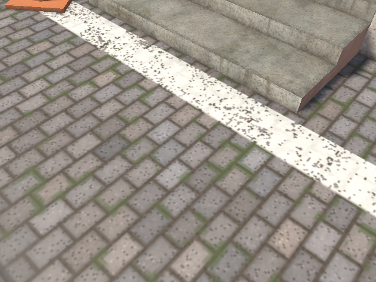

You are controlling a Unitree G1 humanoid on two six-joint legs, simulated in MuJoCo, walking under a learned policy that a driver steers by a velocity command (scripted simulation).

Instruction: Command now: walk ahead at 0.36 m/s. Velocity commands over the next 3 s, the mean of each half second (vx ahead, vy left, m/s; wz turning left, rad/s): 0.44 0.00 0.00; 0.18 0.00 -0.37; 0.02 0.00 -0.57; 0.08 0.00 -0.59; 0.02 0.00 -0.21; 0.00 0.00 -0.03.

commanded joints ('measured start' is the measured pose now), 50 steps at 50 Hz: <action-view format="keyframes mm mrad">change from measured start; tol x16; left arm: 1 -30 139 35 -31 -13 -19 -4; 21 -412 54 -4 -197 8 0 -47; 24 -325 78 11 -176 14 -7 -31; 27 95 208 52 -57 58 -37 -4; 32 -142 98 25 -75 -22 -26 -14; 50 -31 174 63 -84 7 49 9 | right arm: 1 -34 -35 -6 -70 0 -29 1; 4 343 -248 -72 19 -24 -42 -32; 9 130 -102 -21 -2 6 -45 -22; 28 377 -44 -7 115 40 -43 -35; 32 119 -83 -13 63 -5 -30 -35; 50 -144 -91 -5 -64 20 42 -66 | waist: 1 -46 -57 86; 4 -198 274 -107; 7 -99 56 61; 23 -52 94 107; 26 86 62 -91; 28 34 -286 -340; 31 -29 -9 -76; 50 3 -82 -19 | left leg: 1 97 -32 50 -146 95 20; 3 473 50 -101 -218 32 67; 5 556 399 -694 -426 -260 237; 10 307 230 -311 -482 54 146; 21 299 205 -100 -484 489 124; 25 394 190 -34 -145 913 72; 26 308 143 5 79 841 47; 28 -144 -110 10 710 -242 -23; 42 -192 41 -67 378 80 -97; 50 -183 -10 -98 196 -22 -89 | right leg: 1 -133 -238 181 -81 102 -151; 3 -353 -155 68 193 213 -87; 5 -701 8 -17 696 -251 -32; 6 -722 -57 40 771 -198 -46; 22 -507 -94 -63 279 246 -7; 26 -53 -29 -79 179 213 -86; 28 336 -482 640 65 631 -293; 35 -134 -242 204 -4 940 -205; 45 -148 -203 331 -30 409 -179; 50 -104 -201 419 44 480 -189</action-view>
